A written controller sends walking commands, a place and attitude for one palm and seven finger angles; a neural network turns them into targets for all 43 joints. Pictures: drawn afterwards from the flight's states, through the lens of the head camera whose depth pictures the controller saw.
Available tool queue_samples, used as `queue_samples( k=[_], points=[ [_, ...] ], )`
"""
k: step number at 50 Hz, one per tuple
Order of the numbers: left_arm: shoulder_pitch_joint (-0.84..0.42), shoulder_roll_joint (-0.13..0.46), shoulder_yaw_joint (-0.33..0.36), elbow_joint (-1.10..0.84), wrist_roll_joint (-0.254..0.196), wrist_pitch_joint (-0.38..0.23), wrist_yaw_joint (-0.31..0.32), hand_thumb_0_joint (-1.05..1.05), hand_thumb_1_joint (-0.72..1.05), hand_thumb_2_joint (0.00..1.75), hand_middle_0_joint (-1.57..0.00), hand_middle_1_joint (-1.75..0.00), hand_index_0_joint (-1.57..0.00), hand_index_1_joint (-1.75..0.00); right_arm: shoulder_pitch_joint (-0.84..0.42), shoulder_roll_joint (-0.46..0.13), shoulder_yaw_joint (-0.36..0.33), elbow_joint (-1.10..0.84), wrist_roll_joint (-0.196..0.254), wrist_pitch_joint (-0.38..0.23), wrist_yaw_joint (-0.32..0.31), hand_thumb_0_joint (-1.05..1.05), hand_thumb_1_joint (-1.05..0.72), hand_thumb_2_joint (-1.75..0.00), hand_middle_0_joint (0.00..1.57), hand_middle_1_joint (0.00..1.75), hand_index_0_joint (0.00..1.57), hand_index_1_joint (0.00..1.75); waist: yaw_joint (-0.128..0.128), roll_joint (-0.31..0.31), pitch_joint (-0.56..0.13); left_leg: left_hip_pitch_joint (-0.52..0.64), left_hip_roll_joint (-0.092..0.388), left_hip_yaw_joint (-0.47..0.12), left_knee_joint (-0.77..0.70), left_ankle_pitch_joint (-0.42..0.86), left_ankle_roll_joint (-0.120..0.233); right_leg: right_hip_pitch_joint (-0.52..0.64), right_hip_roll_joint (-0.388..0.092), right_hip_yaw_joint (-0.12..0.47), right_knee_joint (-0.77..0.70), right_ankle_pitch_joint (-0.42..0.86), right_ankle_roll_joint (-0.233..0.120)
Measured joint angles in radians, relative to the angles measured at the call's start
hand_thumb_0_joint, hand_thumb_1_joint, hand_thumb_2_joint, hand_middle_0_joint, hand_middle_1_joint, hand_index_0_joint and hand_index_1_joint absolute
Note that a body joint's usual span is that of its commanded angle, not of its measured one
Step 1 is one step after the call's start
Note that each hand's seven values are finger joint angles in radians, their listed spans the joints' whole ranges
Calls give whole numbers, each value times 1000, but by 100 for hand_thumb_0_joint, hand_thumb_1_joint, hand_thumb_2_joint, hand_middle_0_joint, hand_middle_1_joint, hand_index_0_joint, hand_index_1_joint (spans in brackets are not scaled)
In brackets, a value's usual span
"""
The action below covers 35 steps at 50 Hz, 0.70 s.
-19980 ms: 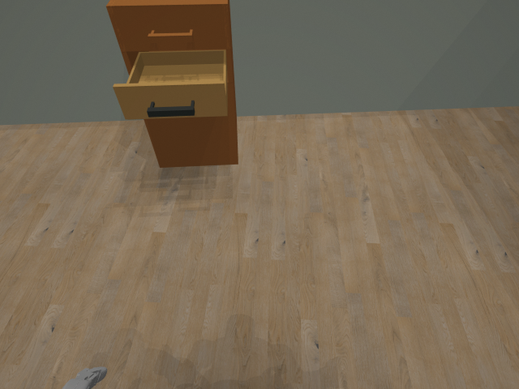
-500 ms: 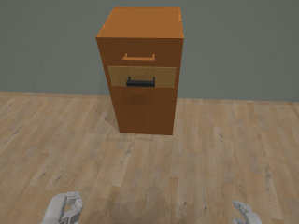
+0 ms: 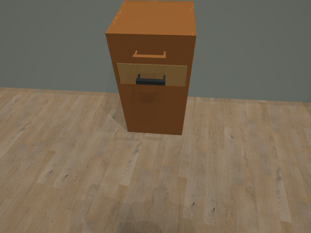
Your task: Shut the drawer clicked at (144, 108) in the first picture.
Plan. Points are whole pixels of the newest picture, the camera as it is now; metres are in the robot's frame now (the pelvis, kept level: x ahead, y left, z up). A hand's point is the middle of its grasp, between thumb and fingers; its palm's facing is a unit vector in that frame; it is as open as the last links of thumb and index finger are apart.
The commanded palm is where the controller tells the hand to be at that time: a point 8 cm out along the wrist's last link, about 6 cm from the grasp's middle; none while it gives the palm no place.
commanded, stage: let the arm hang, fingers relaxed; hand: left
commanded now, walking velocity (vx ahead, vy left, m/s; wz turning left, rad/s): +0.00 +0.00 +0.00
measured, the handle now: (151, 79) +0.90 +0.09 -0.19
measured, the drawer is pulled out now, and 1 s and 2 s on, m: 0.00 0.00 0.00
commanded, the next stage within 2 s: look to check the result in 0.42 s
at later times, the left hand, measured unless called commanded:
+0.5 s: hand out of the picture +0.00 +0.13 -0.18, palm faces +0.06 -0.99 -0.15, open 7.3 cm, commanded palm none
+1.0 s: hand out of the picture +0.00 +0.11 -0.18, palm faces +0.08 -0.98 -0.16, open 7.4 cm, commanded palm none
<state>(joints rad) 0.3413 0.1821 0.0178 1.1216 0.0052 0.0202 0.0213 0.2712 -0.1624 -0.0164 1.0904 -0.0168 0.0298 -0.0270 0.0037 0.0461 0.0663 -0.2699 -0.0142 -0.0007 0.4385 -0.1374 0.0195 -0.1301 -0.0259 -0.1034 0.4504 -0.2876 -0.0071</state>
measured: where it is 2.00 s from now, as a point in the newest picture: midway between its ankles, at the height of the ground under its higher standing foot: outside the picture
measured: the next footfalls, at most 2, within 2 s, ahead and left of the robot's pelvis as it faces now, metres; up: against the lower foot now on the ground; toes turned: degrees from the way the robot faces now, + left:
none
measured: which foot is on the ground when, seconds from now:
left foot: down 0.00-1.00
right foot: down 0.00-1.00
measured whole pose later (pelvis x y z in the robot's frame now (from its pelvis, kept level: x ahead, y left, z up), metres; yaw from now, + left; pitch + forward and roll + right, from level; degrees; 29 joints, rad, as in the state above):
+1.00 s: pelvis +0.02 -0.04 +0.00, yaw +0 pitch -2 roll +0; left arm 0.33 0.09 0.02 1.15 0.00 -0.01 0.04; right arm 0.29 -0.10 -0.02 1.15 -0.02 0.01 -0.05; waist 0.00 0.01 0.06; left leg -0.23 0.03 -0.01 0.45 -0.19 -0.03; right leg -0.08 0.02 -0.11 0.43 -0.32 -0.05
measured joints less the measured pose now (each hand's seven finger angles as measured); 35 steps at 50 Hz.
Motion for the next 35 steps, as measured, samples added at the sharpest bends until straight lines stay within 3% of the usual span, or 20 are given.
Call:
queue_samples(
  k=[7, 16, 35],
  points=[
    [-11, -47, -7, 22, -2, -12, 4, 0, 91, 89, -25, -36, -25, -35, 20, 32, 1, 37, -1, -6, -3, 0, -91, -90, 20, 30, 20, 30, -7, -19, -17, 6, 7, 5, 3, -6, -7, 0, 5, 6, 10, -8, -7],
    [-42, -93, -8, 20, -4, -25, 8, 0, 91, 89, -21, -31, -21, -30, 44, 65, 1, 61, -1, -17, -13, 0, -91, -90, 20, 30, 19, 30, -13, -36, -17, 10, 16, 4, 9, -17, -17, 6, 15, 6, 10, -16, -16],
    [-18, -88, 8, 28, -4, -28, 19, 0, 91, 89, -20, -30, -20, -30, 31, 72, -4, 60, -1, -24, -23, 0, -91, -90, 20, 30, 19, 30, -7, -27, -7, 28, 32, -6, 19, -40, -36, 36, 34, -1, -3, -30, -33]
  ],
)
